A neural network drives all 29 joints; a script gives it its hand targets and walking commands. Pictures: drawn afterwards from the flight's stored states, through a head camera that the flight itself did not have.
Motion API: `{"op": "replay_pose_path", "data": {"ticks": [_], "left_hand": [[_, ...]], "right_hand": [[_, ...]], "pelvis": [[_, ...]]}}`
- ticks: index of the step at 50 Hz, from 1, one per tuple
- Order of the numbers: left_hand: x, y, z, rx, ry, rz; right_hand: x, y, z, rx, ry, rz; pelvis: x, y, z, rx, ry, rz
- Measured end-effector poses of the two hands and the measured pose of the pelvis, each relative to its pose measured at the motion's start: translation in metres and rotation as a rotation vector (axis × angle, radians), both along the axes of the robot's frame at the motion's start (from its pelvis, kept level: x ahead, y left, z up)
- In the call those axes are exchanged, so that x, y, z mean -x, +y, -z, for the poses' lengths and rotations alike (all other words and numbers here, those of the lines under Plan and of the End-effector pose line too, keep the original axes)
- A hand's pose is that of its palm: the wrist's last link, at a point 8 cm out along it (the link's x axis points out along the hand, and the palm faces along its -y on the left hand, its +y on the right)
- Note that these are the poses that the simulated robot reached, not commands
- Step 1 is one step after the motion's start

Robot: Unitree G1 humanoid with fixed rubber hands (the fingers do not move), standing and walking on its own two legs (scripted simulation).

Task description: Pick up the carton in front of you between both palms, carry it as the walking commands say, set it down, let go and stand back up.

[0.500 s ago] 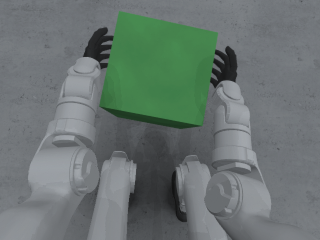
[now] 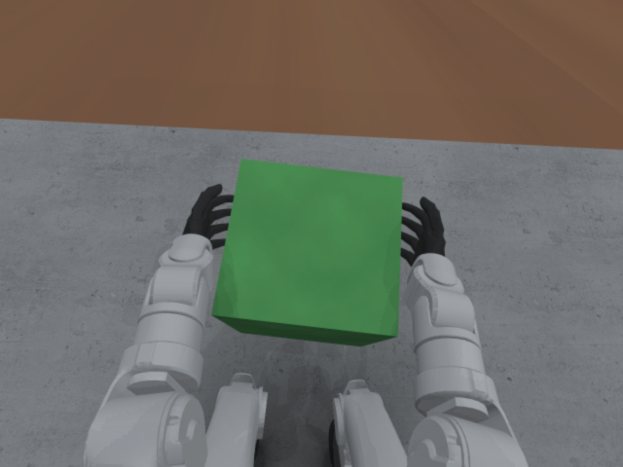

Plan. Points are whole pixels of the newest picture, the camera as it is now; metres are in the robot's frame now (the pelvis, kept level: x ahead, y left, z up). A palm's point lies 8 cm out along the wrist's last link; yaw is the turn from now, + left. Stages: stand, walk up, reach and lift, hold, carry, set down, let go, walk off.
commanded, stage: reach and lift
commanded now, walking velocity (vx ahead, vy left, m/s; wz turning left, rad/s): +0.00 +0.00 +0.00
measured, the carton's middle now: (309, 266) +0.42 +0.01 -0.12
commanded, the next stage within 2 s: hold in 1.74 s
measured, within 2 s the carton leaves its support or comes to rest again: neither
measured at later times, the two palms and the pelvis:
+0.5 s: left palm (169, 226) +0.36 +0.15 +0.11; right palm (499, 231) +0.37 -0.15 +0.12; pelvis +0.04 -0.01 +0.13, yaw +1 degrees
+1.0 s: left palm (137, 217) +0.33 +0.15 +0.19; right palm (557, 214) +0.35 -0.15 +0.20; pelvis +0.04 -0.01 +0.16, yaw +1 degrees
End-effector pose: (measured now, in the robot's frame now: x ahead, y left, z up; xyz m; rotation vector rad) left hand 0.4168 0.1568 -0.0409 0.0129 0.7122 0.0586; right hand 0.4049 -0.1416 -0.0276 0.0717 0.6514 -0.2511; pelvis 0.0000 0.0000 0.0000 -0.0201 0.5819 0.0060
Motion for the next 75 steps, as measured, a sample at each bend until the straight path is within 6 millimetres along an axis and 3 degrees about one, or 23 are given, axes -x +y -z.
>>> {"op": "replay_pose_path", "data": {"ticks": [23, 37, 54, 75], "left_hand": [[0.05, -0.008, -0.141, -0.002, -0.005, -0.057], [0.075, -0.012, -0.218, -0.028, -0.031, -0.082], [0.08, -0.011, -0.228, -0.03, -0.009, -0.079], [0.073, -0.01, -0.238, -0.051, -0.006, -0.059]], "right_hand": [[0.032, -0.008, -0.14, 0.014, -0.004, -0.066], [0.045, -0.012, -0.216, 0.047, -0.026, -0.135], [0.052, -0.01, -0.225, 0.052, -0.004, -0.132], [0.045, -0.009, -0.234, 0.068, 0.001, -0.155]], "pelvis": [[-0.041, -0.009, -0.12, -0.023, -0.32, -0.005], [-0.054, -0.01, -0.161, -0.029, -0.567, -0.011], [-0.041, -0.008, -0.163, -0.029, -0.648, -0.011], [-0.059, -0.006, -0.169, -0.029, -0.665, -0.008]]}}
